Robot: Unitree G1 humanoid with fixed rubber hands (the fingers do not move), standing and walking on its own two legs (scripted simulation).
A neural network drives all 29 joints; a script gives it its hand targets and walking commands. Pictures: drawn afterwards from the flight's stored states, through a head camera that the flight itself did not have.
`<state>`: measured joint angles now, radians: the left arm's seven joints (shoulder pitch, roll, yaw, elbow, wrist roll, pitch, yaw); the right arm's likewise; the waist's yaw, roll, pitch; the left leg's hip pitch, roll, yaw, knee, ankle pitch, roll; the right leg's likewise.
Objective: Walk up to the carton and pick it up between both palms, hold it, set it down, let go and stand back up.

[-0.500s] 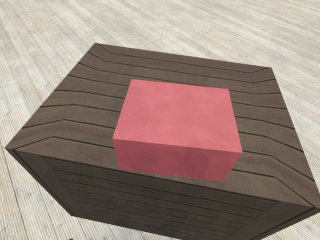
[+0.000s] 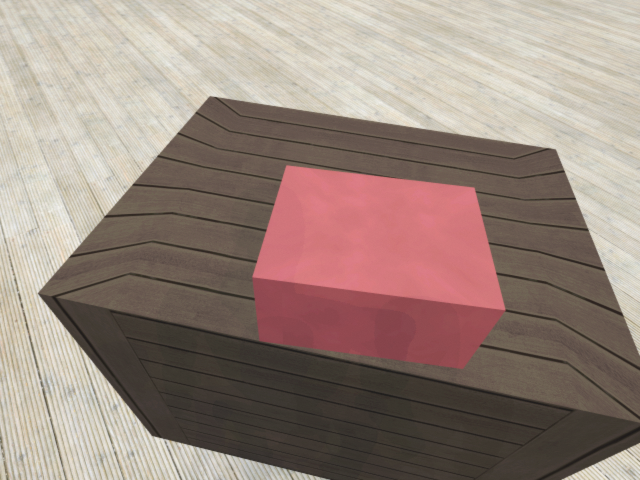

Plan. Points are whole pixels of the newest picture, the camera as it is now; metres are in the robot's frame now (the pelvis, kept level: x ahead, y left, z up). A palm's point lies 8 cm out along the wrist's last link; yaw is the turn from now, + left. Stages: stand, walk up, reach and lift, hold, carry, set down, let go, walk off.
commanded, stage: stand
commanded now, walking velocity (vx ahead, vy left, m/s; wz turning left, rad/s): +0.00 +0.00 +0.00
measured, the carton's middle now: (370, 262) +0.43 -0.07 +0.02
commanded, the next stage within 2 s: none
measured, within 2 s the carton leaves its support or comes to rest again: neither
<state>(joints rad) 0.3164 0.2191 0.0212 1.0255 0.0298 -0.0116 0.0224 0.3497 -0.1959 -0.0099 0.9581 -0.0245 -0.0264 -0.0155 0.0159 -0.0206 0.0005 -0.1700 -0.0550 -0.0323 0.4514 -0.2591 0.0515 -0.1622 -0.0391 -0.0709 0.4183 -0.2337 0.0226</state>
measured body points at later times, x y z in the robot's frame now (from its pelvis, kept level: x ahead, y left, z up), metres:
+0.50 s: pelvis -0.02 +0.02 +0.00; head -0.02 +0.03 +0.45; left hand -0.06 +0.23 -0.17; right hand -0.03 -0.21 -0.15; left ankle -0.01 +0.09 -0.74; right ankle -0.01 -0.13 -0.74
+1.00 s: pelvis -0.01 +0.02 +0.00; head -0.02 +0.03 +0.45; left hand -0.06 +0.23 -0.17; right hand -0.02 -0.20 -0.15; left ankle -0.01 +0.09 -0.74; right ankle -0.01 -0.13 -0.74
